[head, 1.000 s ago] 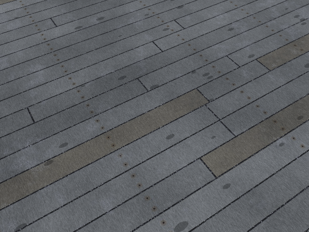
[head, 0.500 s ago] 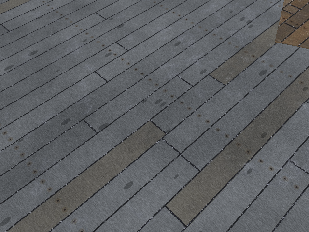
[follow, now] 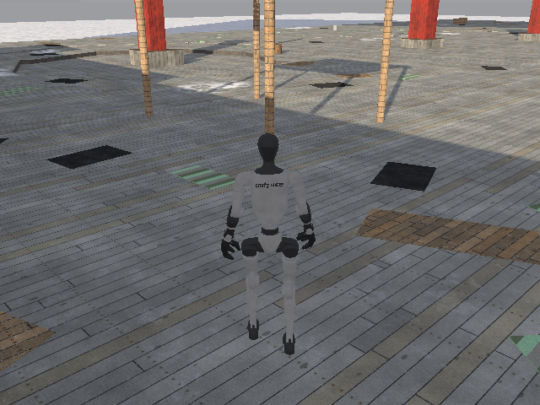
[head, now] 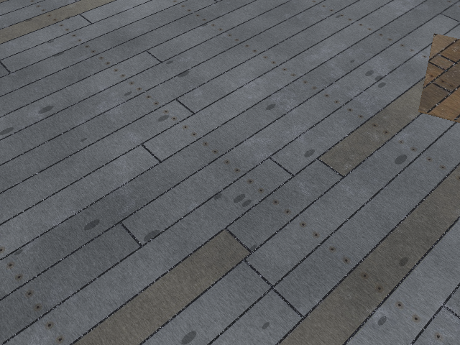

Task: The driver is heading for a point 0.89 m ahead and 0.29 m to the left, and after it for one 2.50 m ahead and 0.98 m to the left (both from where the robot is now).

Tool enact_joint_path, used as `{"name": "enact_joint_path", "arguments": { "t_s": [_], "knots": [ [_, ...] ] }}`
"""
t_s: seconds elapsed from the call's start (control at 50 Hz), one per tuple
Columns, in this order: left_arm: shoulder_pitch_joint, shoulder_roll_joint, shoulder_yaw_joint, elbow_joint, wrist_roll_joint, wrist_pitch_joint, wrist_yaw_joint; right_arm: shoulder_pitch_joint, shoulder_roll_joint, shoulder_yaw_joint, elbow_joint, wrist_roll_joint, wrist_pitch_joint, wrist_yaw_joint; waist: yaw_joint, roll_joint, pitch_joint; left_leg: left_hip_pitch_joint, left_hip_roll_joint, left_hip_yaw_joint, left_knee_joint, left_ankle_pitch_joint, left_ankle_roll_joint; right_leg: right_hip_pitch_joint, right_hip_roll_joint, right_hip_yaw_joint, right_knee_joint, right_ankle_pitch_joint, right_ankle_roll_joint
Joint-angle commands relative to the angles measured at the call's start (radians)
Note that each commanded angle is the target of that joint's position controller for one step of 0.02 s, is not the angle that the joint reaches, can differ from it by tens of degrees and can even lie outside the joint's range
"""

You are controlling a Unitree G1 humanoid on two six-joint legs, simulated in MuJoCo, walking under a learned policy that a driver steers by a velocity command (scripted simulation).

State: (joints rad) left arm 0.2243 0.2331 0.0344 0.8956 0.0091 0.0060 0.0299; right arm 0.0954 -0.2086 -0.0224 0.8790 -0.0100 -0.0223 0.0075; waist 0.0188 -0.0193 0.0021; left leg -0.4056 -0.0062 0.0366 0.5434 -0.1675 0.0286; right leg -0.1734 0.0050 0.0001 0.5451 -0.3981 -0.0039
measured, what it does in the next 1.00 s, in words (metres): walks ahead: right foot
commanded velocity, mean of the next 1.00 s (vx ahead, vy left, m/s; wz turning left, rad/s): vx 0.37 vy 0.00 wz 0.07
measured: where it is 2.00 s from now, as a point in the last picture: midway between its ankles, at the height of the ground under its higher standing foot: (203, 236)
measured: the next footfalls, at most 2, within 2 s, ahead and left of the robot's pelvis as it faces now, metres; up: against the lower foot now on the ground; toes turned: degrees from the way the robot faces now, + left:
right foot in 0.78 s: +0.40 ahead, -0.16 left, +0.00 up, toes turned -1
left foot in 1.36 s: +0.65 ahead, +0.14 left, +0.00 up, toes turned +22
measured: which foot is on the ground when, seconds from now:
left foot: down 0.00-0.80, up 0.82-1.00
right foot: down 0.00-0.32, up 0.34-0.76, down 0.78-1.00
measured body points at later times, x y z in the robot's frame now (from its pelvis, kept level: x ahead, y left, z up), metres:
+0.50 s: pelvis +0.11 +0.02 +0.02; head +0.12 +0.03 +0.47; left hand +0.21 +0.29 -0.11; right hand +0.13 -0.23 -0.12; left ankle +0.07 +0.10 -0.73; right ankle +0.13 -0.14 -0.65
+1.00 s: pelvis +0.34 -0.07 +0.02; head +0.35 -0.08 +0.47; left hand +0.37 +0.20 -0.11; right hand +0.45 -0.34 -0.12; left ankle +0.36 +0.10 -0.64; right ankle +0.36 -0.16 -0.73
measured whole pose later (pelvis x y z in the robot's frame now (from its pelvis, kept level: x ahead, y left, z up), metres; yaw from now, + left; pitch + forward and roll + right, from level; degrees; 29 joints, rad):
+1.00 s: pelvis +0.34 -0.07 +0.02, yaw +6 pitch +0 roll -1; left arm 0.26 0.23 0.07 0.96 0.01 -0.11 -0.01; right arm 0.23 -0.28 -0.08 0.93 0.04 -0.05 -0.01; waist 0.02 0.05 0.02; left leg -0.61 0.10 -0.06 1.13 -0.23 0.05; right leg -0.17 0.02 -0.14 0.33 -0.16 -0.04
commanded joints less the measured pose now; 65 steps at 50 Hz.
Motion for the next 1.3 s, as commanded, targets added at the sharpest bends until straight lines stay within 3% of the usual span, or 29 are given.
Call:
{"name": "enact_joint_path", "arguments": {
  "t_s": [0.02, 0.08, 0.14, 0.18, 0.24, 0.28, 0.3, 0.32, 0.34, 0.38, 0.4, 0.5, 0.52, 0.58, 0.68, 0.72, 0.76, 0.78, 0.8, 0.82, 0.84, 0.86, 0.88, 0.9, 0.94, 1.04, 1.22, 1.26, 1.3],
  "knots": [
    [0.095, 0.116, 0.029, 0.01, -0.003, 0.007, 0.006, -0.041, -0.135, -0.032, -0.047, 0.009, -0.017, -0.003, 0.005, 0.062, -0.069, 0.179, 0.103, -0.136, -0.089, 0.156, 0.064, -0.07, -0.04, 0.034, -0.099, 0.135, -0.03],
    [0.106, 0.092, 0.027, 0.041, -0.005, -0.009, 0.002, 0.002, -0.128, -0.037, -0.009, 0.019, -0.014, -0.018, -0.008, 0.028, -0.09, 0.244, 0.073, -0.103, -0.041, 0.069, 0.077, -0.087, -0.034, 0.028, -0.124, 0.049, -0.038],
    [0.102, 0.101, 0.033, 0.043, -0.018, -0.029, 0.002, -0.018, -0.133, -0.046, -0.01, 0.027, -0.014, -0.024, -0.008, -0.019, 0.038, 0.115, 0.041, -0.09, -0.033, -0.326, 0.083, -0.149, -0.07, 0.085, -0.167, -0.188, -0.097],
    [0.159, 0.124, 0.04, 0.058, -0.024, -0.056, 0.003, -0.059, -0.109, -0.045, -0.025, 0.034, -0.042, -0.016, 0.016, -0.069, 0.099, -0.004, 0.004, -0.04, 0.052, -0.274, 0.066, -0.084, -0.147, 0.201, -0.227, -0.199, -0.144],
    [0.159, 0.169, 0.055, 0.064, -0.031, -0.085, 0.003, -0.076, -0.099, -0.046, -0.035, 0.036, -0.087, 0.01, 0.0, -0.132, 0.149, -0.158, 0.009, 0.015, 0.148, -0.085, 0.071, 0.065, -0.297, 0.341, -0.237, 0.085, -0.206],
    [0.09, 0.142, 0.047, 0.038, -0.024, -0.09, -0.003, 0.066, -0.125, -0.065, 0.016, 0.039, -0.098, 0.024, -0.071, -0.08, 0.073, 0.08, -0.001, 0.012, 0.072, 0.022, 0.104, 0.006, -0.2, 0.19, -0.095, 0.346, -0.148],
    [0.054, 0.117, 0.04, 0.019, -0.023, -0.094, -0.007, 0.202, -0.172, -0.088, 0.061, 0.039, -0.1, 0.028, -0.124, 0.01, -0.002, 0.32, 0.046, -0.128, -0.004, 0.051, 0.153, -0.132, -0.084, 0.067, 0.127, 0.497, -0.082],
    [0.05, 0.083, 0.032, 0.004, -0.022, -0.108, -0.01, 0.376, -0.257, -0.112, 0.102, 0.032, -0.092, 0.028, -0.178, 0.198, -0.09, 0.589, 0.218, -0.468, -0.153, 0.026, 0.259, -0.381, 0.028, -0.024, 0.502, 0.359, -0.007],
    [0.043, 0.067, 0.026, -0.018, -0.027, -0.121, -0.013, 0.388, -0.233, -0.093, 0.105, 0.02, -0.09, 0.031, -0.157, 0.255, -0.117, 0.636, 0.373, -0.737, -0.297, 0.05, 0.315, -0.54, 0.047, 0.08, 0.703, -0.133, -0.018],
    [0.009, 0.115, 0.041, -0.022, -0.061, -0.121, -0.026, 0.22, -0.136, -0.054, 0.063, 0.021, -0.092, 0.029, -0.075, 0.08, 0.012, 0.466, 0.349, -0.546, -0.307, -0.019, 0.267, -0.605, -0.07, 0.115, 0.78, -0.034, -0.073],
    [0.016, 0.098, 0.043, -0.019, -0.053, -0.114, -0.024, 0.188, -0.117, -0.042, 0.055, 0.018, -0.089, 0.03, -0.052, 0.04, 0.047, 0.392, 0.309, -0.447, -0.347, -0.062, 0.232, -0.591, -0.111, 0.1, 0.713, 0.053, -0.081],
    [-0.024, 0.07, 0.052, -0.028, -0.02, -0.087, -0.013, 0.238, -0.148, -0.039, 0.076, 0.009, -0.077, 0.001, -0.042, 0.081, 0.07, 0.308, 0.199, -0.201, -0.422, 0.157, 0.178, -0.524, -0.137, 0.021, 0.452, 0.238, -0.016],
    [-0.068, 0.047, 0.043, -0.051, -0.02, -0.088, -0.014, 0.237, -0.181, -0.046, 0.077, 0.01, -0.074, -0.006, -0.046, 0.094, 0.077, 0.295, 0.208, -0.193, -0.433, 0.137, 0.184, -0.521, -0.138, 0.02, 0.352, 0.278, -0.001],
    [-0.178, 0.039, 0.034, -0.079, -0.027, -0.091, -0.024, 0.262, -0.19, -0.05, 0.082, 0.014, -0.069, -0.016, -0.074, 0.094, 0.076, 0.275, 0.191, -0.138, -0.445, 0.106, 0.167, -0.453, -0.105, -0.005, 0.153, 0.387, 0.015],
    [-0.273, 0.07, 0.031, -0.114, -0.036, -0.095, -0.047, 0.299, -0.196, -0.06, 0.11, 0.035, -0.064, -0.016, -0.083, 0.101, 0.105, 0.345, 0.256, -0.139, -0.416, 0.065, 0.157, -0.414, -0.092, 0.006, 0.023, 0.39, -0.012],
    [-0.251, 0.095, 0.039, -0.115, -0.036, -0.101, -0.055, 0.283, -0.209, -0.068, 0.111, 0.038, -0.057, -0.017, -0.053, 0.101, 0.094, 0.388, 0.28, -0.145, -0.369, 0.103, 0.143, -0.362, -0.083, 0.004, -0.013, 0.333, -0.042],
    [-0.086, 0.15, 0.071, -0.071, -0.033, -0.107, -0.05, 0.255, -0.199, -0.064, 0.104, 0.035, -0.049, -0.015, 0.046, 0.096, 0.002, 0.349, 0.231, -0.116, -0.158, 0.367, 0.109, -0.105, -0.031, -0.03, -0.047, 0.287, -0.077],
    [0.11, 0.212, 0.098, -0.021, -0.03, -0.11, -0.04, 0.248, -0.162, -0.049, 0.087, 0.024, -0.046, -0.014, 0.124, 0.047, -0.129, 0.217, 0.164, -0.07, 0.104, 0.351, 0.072, 0.175, -0.089, 0.036, -0.037, 0.262, -0.119],
    [0.248, 0.321, 0.123, 0.005, -0.008, -0.106, -0.035, 0.34, -0.053, -0.017, 0.062, 0.018, -0.057, -0.011, 0.11, -0.19, -0.29, -0.159, 0.004, 0.014, 0.519, -0.016, -0.007, 0.551, -0.356, 0.444, -0.11, 0.073, -0.246],
    [0.255, 0.253, 0.099, 0.006, -0.007, -0.111, -0.041, 0.336, -0.078, -0.021, 0.071, 0.036, -0.077, -0.01, 0.113, -0.243, -0.346, -0.281, -0.03, -0.14, 0.706, -0.4, 0.002, 0.539, -0.427, 0.724, -0.271, -0.073, -0.279],
    [0.163, 0.188, 0.076, -0.007, -0.01, -0.117, -0.043, 0.265, -0.17, -0.048, 0.051, 0.066, -0.086, -0.009, 0.093, -0.173, -0.203, -0.36, 0.027, -0.174, 0.785, -0.34, 0.027, 0.416, -0.401, 0.595, -0.289, -0.119, -0.226],
    [0.069, 0.146, 0.061, -0.025, -0.015, -0.119, -0.044, 0.215, -0.178, -0.052, 0.035, 0.068, -0.086, -0.013, 0.061, -0.125, -0.118, -0.355, 0.081, -0.148, 0.769, -0.245, 0.041, 0.28, -0.37, 0.456, -0.309, -0.063, -0.19],
    [0.008, 0.11, 0.05, -0.033, -0.01, -0.121, -0.049, 0.195, -0.167, -0.057, 0.039, 0.048, -0.08, -0.019, 0.036, -0.068, -0.057, -0.297, 0.115, -0.152, 0.705, -0.176, 0.045, 0.157, -0.317, 0.313, -0.324, 0.087, -0.153],
    [-0.032, 0.109, 0.049, -0.027, -0.002, -0.124, -0.049, 0.216, -0.144, -0.062, 0.034, 0.048, -0.065, -0.022, -0.009, -0.125, -0.042, -0.251, 0.144, -0.143, 0.662, -0.123, 0.038, 0.076, -0.302, 0.262, -0.374, 0.081, -0.158],
    [-0.056, 0.085, 0.046, -0.015, 0.005, -0.131, -0.047, 0.237, -0.113, -0.064, 0.044, 0.049, -0.033, -0.02, -0.033, -0.103, -0.007, -0.189, 0.155, -0.141, 0.641, -0.075, 0.03, -0.017, -0.268, 0.158, -0.429, 0.141, -0.154],
    [0.01, 0.117, 0.055, 0.021, 0.012, -0.135, -0.021, 0.147, -0.109, -0.076, 0.004, 0.037, -0.015, -0.019, -0.025, -0.03, 0.053, -0.335, 0.137, -0.179, 0.494, 0.116, 0.007, 0.037, -0.266, -0.004, -0.451, 0.315, -0.159],
    [0.128, 0.167, 0.068, 0.049, -0.008, -0.097, 0.0, -0.118, -0.061, -0.048, -0.124, 0.031, -0.024, 0.039, 0.058, -0.006, 0.132, -0.389, 0.121, -0.029, 0.152, 0.182, 0.028, 0.247, -0.31, -0.176, -0.409, 0.454, -0.144],
    [0.128, 0.176, 0.074, 0.048, -0.018, -0.083, -0.001, -0.138, -0.072, -0.049, -0.153, 0.034, -0.023, 0.053, 0.049, -0.018, 0.128, -0.357, 0.095, 0.018, 0.117, 0.098, 0.05, 0.297, -0.313, -0.211, -0.347, 0.602, -0.129],
    [0.097, 0.214, 0.083, 0.033, -0.025, -0.073, 0.002, -0.089, -0.104, -0.064, -0.167, 0.036, -0.019, 0.058, -0.001, -0.062, 0.062, -0.205, 0.031, 0.083, 0.113, -0.001, 0.086, 0.301, -0.315, -0.237, -0.216, 0.966, -0.111]
  ]
}}
Velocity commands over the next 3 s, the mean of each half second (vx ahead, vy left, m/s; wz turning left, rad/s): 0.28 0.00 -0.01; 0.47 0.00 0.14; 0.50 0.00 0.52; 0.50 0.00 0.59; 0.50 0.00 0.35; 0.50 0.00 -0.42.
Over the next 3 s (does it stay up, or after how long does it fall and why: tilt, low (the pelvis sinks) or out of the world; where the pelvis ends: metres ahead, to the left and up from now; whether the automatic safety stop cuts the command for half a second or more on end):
stays up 1.24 0.52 -0.01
